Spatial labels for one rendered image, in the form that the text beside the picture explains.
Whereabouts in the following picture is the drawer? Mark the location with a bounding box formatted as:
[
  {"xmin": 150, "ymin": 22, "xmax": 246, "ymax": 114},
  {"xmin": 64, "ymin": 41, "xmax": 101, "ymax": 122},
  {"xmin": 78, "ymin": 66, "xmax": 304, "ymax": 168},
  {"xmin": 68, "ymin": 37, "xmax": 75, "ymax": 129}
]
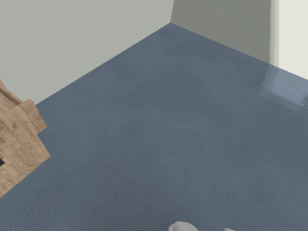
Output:
[{"xmin": 0, "ymin": 85, "xmax": 47, "ymax": 160}]

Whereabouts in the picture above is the right robot thigh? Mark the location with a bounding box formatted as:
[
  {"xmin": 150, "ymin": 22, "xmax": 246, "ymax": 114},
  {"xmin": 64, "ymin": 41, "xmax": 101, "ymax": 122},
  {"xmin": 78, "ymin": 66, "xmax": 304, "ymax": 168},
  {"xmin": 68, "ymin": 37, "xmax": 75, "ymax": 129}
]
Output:
[{"xmin": 167, "ymin": 221, "xmax": 198, "ymax": 231}]

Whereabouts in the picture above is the cabinet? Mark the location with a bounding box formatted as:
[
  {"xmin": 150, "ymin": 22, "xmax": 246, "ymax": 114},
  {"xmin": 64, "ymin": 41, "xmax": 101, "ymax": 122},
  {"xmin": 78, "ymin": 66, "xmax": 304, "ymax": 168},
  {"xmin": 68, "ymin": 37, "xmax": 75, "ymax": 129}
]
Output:
[{"xmin": 0, "ymin": 79, "xmax": 51, "ymax": 198}]

